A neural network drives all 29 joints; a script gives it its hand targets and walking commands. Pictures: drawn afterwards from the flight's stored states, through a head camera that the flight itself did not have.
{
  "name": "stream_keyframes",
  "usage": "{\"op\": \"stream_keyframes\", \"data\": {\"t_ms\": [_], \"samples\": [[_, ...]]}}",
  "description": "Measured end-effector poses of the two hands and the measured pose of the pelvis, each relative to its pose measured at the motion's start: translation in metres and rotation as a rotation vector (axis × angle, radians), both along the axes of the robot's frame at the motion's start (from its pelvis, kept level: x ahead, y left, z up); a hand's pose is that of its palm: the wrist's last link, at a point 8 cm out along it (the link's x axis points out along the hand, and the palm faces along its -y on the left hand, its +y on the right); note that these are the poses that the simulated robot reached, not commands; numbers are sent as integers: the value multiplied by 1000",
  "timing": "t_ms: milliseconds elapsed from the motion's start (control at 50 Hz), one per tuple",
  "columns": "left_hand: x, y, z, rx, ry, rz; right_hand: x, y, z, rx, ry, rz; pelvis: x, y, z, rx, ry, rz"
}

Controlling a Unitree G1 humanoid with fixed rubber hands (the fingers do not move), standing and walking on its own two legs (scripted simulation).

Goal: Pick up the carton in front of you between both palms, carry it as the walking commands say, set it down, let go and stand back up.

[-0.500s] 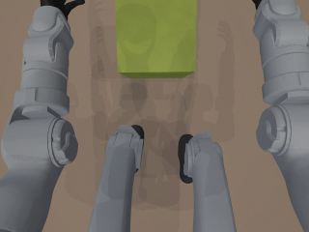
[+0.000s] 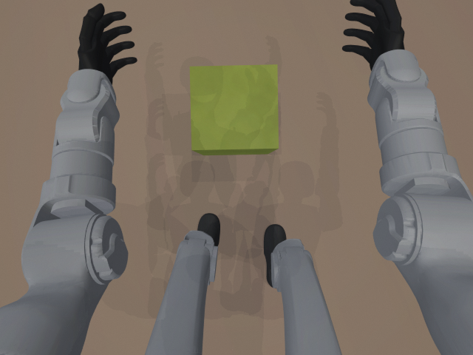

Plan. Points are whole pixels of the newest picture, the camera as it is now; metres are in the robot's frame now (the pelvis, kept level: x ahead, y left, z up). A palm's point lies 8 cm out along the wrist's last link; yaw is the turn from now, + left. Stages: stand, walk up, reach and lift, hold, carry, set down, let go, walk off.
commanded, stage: let go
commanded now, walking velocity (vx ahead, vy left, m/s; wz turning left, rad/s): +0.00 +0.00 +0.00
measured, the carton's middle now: (234, 117) +0.52 +0.05 -0.52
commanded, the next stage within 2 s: stand in 1.30 s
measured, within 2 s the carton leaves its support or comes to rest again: neither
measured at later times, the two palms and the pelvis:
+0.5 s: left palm (27, 180) +0.34 +0.25 +0.01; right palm (453, 171) +0.38 -0.20 +0.00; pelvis +0.06 +0.01 +0.10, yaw +0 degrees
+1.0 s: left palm out of the picture +0.24 +0.22 +0.07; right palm out of the picture +0.25 -0.24 +0.07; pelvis +0.09 -0.01 +0.14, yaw +1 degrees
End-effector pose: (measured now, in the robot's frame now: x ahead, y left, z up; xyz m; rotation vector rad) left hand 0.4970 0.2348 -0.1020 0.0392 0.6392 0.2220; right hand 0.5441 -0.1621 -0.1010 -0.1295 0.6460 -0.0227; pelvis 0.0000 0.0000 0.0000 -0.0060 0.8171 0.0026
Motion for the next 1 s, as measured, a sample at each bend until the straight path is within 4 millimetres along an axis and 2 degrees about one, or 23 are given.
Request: {"op": "stream_keyframes", "data": {"t_ms": [60,140,220,300,460,660,740,860,1000], "samples": [[-13,-1,7,24,34,-45,-17,-5,8,-33,22,-12,6,1,15,-2,-19,-1],[-39,1,19,54,88,-105,-51,-12,19,-65,54,-29,16,3,36,-5,-64,-2],[-68,7,38,66,123,-136,-83,-17,36,-69,76,-34,28,6,54,-6,-123,-2],[-91,13,61,67,135,-146,-106,-22,56,-65,82,-29,39,8,70,-5,-182,-2],[-138,15,100,62,141,-147,-149,-32,93,-61,89,-18,60,10,94,-2,-305,4],[-215,7,142,56,161,-134,-223,-50,131,-60,116,-10,77,4,121,8,-517,13],[-240,3,157,56,165,-133,-250,-59,146,-61,120,-12,82,0,130,13,-618,12],[-257,-3,168,54,163,-148,-279,-71,163,-62,124,-20,87,-6,135,21,-753,12],[-253,-10,170,52,164,-171,-295,-78,171,-61,142,-26,86,-10,135,24,-860,10]]}}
